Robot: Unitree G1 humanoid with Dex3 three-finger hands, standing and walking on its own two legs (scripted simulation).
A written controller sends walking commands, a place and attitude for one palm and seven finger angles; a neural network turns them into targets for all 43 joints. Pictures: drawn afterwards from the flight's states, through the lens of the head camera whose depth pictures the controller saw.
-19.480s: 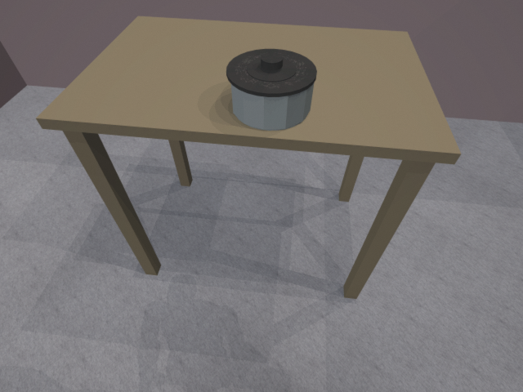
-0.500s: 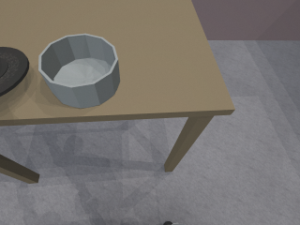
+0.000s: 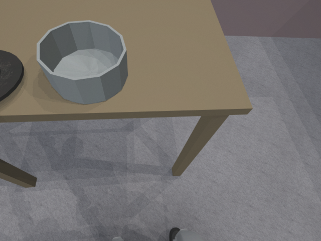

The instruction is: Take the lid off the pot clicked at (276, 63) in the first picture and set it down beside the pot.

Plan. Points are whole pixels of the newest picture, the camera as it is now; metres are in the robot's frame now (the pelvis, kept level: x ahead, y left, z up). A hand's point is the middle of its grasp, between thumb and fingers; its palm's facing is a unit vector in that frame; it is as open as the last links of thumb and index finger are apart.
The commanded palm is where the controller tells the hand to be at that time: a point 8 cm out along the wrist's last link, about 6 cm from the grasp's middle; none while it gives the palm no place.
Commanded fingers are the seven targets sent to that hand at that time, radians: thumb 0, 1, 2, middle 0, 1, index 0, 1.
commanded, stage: open the fingers wide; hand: left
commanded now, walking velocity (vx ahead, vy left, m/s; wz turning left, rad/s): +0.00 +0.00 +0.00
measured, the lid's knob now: out of the picture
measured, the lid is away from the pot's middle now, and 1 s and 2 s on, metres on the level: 0.24 0.24 0.24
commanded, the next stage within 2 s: raise the empty hand in 1.16 s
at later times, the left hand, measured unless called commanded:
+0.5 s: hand out of the picture +0.47 +0.35 +0.12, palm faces -0.43 -0.10 -0.90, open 7.4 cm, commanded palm +0.49 +0.35 +0.18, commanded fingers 0.00 0.35 0.68 -0.50 -0.98 -0.52 -1.00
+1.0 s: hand out of the picture +0.48 +0.35 +0.13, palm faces -0.40 -0.10 -0.91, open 10.5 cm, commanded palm +0.50 +0.35 +0.18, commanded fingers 0.00 -0.05 0.73 -0.38 -0.79 -0.38 -0.79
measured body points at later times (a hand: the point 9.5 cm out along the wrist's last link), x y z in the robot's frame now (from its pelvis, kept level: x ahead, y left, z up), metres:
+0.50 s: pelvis +0.00 +0.01 +0.00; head +0.09 +0.03 +0.44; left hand +0.48 +0.35 +0.18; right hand +0.00 -0.27 -0.12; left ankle -0.02 +0.10 -0.72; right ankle +0.00 -0.17 -0.72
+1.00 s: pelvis +0.00 +0.00 +0.00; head +0.10 +0.02 +0.43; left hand +0.50 +0.35 +0.18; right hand -0.03 -0.27 -0.12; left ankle -0.02 +0.10 -0.72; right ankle +0.00 -0.17 -0.72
